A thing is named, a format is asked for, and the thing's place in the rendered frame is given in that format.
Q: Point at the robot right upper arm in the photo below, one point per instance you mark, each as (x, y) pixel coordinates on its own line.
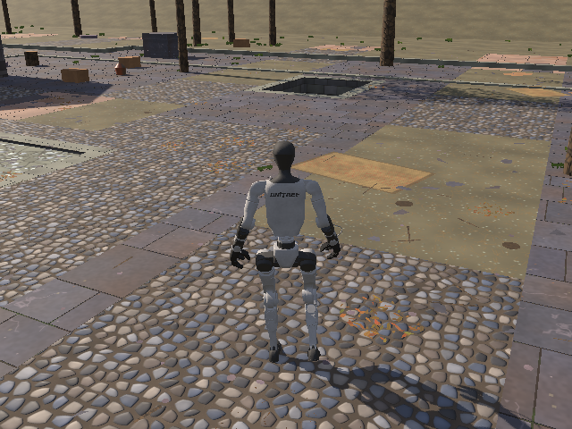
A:
(313, 188)

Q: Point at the robot right hand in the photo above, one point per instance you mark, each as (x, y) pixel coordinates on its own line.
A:
(336, 249)

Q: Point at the robot left hand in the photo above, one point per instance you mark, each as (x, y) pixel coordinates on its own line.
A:
(234, 255)

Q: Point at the left robot foot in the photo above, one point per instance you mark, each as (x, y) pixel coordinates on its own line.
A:
(274, 354)

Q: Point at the robot left upper arm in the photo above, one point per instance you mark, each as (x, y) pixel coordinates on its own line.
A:
(257, 188)

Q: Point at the humanoid robot torso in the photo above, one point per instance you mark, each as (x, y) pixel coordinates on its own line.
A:
(285, 213)

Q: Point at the robot left forearm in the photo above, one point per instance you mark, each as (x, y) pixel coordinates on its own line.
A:
(240, 238)

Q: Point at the robot right forearm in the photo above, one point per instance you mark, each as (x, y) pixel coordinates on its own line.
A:
(330, 233)

